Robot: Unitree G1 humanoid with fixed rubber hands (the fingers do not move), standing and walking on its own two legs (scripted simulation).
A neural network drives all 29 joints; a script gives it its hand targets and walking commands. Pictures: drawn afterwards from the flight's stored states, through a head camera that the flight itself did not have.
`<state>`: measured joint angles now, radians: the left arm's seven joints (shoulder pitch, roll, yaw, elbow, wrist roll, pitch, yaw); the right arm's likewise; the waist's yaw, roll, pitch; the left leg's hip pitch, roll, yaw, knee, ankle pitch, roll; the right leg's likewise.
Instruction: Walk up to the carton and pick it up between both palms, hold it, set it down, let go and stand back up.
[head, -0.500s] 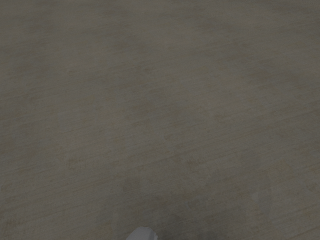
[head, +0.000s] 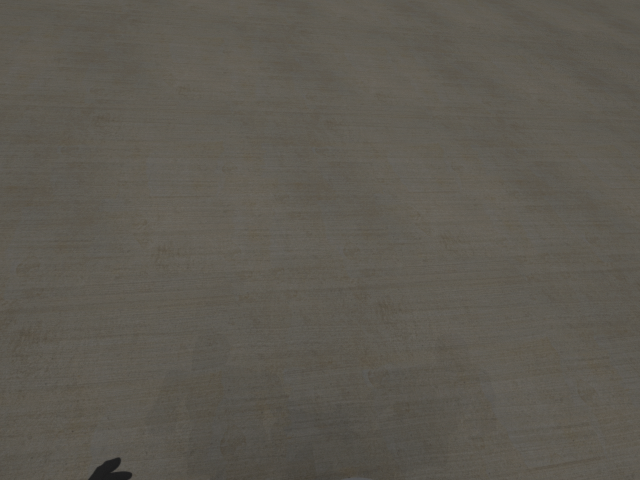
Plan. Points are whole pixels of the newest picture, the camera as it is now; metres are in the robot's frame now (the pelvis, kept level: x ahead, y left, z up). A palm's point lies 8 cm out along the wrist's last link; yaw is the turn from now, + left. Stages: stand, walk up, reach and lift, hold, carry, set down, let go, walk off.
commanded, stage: walk up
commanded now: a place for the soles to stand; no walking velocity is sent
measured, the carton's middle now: out of the picture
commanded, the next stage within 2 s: none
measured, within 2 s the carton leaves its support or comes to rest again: neither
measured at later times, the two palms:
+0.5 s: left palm out of the picture -0.12 +0.31 -0.09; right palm out of the picture +0.01 -0.22 -0.16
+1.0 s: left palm out of the picture -0.34 +0.33 -0.13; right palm out of the picture +0.02 -0.08 -0.11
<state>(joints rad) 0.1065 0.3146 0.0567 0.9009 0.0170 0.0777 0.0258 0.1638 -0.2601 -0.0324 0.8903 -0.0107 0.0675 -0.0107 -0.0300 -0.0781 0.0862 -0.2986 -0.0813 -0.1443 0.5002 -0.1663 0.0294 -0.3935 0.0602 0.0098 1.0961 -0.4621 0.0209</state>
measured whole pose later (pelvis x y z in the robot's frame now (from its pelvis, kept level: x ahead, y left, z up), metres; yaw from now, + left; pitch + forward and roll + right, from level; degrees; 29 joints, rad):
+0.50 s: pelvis -0.14 +0.03 -0.01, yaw +20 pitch -3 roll +0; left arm 0.14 0.21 0.04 0.81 0.02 0.00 0.05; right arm 0.20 -0.35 -0.10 0.88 -0.04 0.11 0.06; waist -0.02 0.13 0.14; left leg -0.47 0.02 -0.12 1.12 -0.38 -0.14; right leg -0.24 -0.11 -0.20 0.61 -0.31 0.00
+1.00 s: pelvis -0.26 +0.05 -0.01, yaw +42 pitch -4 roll -1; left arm 0.12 0.25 0.04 0.83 -0.03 0.02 0.05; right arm 0.12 -0.33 -0.07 0.76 -0.03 0.09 0.06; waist -0.04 0.01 0.15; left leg -0.39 -0.15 -0.23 0.59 -0.14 0.00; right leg -0.25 0.08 -0.03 0.61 -0.29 -0.06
